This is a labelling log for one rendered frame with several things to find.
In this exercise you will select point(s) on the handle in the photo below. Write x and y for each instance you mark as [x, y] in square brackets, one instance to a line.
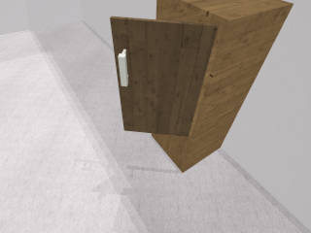
[123, 68]

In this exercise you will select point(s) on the cupboard door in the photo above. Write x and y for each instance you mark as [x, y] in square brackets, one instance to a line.
[166, 64]

